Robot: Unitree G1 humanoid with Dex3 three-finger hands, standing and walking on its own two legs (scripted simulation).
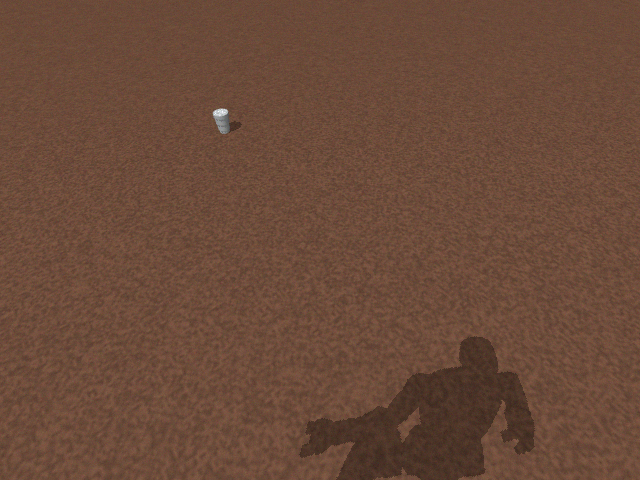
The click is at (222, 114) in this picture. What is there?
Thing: tapered cup
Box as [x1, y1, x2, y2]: [213, 109, 229, 133]
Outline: 217,109 213,112 213,116 220,132 226,133 229,131 227,110
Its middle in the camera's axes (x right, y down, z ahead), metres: -0.58 -0.67 +2.23
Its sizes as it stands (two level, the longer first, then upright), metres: 0.088 0.088 0.121
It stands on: the floor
